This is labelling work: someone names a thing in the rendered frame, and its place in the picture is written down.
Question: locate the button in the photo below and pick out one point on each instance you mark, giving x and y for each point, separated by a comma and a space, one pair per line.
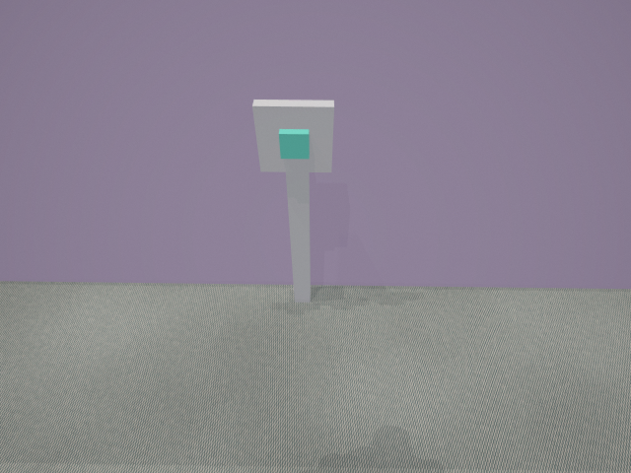
294, 143

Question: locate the panel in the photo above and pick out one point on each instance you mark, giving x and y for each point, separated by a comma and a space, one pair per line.
317, 116

